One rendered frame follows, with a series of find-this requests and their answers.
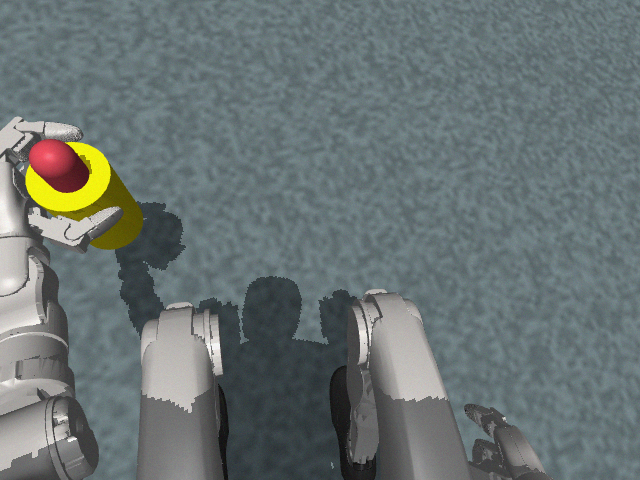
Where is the right robot foot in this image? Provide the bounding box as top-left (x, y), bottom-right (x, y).
top-left (330, 365), bottom-right (376, 480)

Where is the left robot arm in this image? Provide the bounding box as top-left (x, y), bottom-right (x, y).
top-left (0, 236), bottom-right (99, 480)

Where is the left robot hand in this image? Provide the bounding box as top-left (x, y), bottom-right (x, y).
top-left (0, 116), bottom-right (124, 254)

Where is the right robot hand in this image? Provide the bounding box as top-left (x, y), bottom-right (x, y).
top-left (464, 404), bottom-right (546, 480)

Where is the bottle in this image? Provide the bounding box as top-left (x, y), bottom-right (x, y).
top-left (25, 139), bottom-right (143, 250)

